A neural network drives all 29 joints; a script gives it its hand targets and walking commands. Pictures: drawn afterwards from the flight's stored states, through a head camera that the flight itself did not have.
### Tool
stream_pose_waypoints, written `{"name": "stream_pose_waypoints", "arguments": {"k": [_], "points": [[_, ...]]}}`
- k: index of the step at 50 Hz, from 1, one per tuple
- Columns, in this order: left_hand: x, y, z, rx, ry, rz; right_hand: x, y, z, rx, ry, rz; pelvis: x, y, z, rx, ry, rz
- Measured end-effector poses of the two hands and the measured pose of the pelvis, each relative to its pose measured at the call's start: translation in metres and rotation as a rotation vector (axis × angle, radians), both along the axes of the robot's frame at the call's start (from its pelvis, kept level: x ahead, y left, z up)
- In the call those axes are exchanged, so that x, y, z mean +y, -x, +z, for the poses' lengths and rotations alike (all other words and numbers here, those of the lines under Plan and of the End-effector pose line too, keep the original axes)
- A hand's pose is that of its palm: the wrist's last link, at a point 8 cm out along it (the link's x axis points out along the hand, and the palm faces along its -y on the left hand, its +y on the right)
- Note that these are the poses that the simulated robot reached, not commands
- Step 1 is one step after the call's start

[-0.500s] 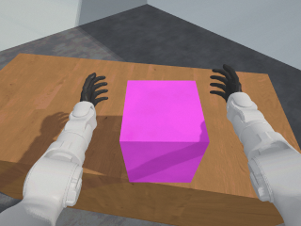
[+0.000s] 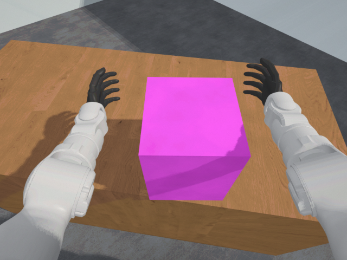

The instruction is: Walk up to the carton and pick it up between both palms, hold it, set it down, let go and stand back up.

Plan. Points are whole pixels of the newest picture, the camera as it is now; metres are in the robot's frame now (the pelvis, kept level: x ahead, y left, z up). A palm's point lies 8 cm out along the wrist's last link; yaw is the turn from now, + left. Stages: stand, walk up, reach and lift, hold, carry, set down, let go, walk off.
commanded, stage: reach and lift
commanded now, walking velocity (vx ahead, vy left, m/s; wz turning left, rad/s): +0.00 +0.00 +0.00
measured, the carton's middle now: (187, 143) +0.42 +0.01 +0.00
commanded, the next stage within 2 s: none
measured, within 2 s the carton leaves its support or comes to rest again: neither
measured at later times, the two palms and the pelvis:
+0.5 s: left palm (123, 125) +0.45 +0.18 +0.02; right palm (246, 121) +0.48 -0.13 +0.04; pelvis +0.00 +0.00 +0.00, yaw +0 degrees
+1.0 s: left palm (129, 126) +0.45 +0.17 +0.03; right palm (244, 125) +0.47 -0.13 +0.04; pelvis +0.04 -0.01 +0.02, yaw +5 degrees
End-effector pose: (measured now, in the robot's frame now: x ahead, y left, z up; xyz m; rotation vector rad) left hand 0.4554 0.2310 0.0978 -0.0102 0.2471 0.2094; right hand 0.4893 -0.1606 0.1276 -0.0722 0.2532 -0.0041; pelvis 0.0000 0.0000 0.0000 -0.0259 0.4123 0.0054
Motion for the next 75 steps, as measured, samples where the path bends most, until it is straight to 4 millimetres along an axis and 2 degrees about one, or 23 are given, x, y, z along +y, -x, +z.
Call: {"name": "stream_pose_waypoints", "arguments": {"k": [15,22,25,27,28,30,34,45,65,75], "points": [[-0.015,0.009,-0.063,0.040,0.014,-0.025,0.008,0.006,-0.063,0.024,-0.026,0.019,0.005,-0.002,-0.003,0.100,0.000,-0.015],[-0.029,0.010,-0.079,0.041,0.011,-0.048,0.018,0.009,-0.086,0.015,-0.037,0.028,0.004,-0.002,-0.002,0.136,-0.005,-0.019],[-0.048,0.006,-0.073,-0.019,-0.003,-0.086,0.027,0.010,-0.091,-0.009,-0.037,0.035,0.004,-0.003,0.001,0.139,-0.003,-0.003],[-0.067,0.004,-0.072,-0.029,-0.018,-0.112,0.035,0.012,-0.092,-0.031,-0.021,0.025,0.003,-0.004,0.004,0.126,-0.002,0.014],[-0.068,0.004,-0.073,-0.027,-0.012,-0.067,0.035,0.014,-0.094,-0.038,-0.022,-0.007,0.003,-0.005,0.005,0.118,-0.003,0.022],[-0.068,0.006,-0.073,-0.022,-0.031,-0.024,0.034,0.018,-0.095,-0.043,0.003,-0.021,0.002,-0.009,0.008,0.097,-0.005,0.038],[-0.067,0.008,-0.071,-0.005,-0.085,-0.055,0.033,0.022,-0.093,-0.039,0.063,-0.004,-0.003,-0.020,0.011,0.053,-0.009,0.060],[-0.066,0.009,-0.071,0.016,-0.068,-0.054,0.034,0.021,-0.092,-0.024,0.085,0.007,-0.013,-0.041,0.015,-0.021,-0.016,0.087],[-0.065,0.013,-0.070,0.008,-0.097,-0.068,0.035,0.028,-0.092,-0.038,0.097,0.001,-0.006,-0.037,0.016,-0.024,-0.017,0.080],[-0.062,0.011,-0.071,0.024,-0.054,-0.059,0.038,0.024,-0.091,-0.021,0.088,0.002,-0.007,-0.034,0.016,-0.031,-0.015,0.068]]}}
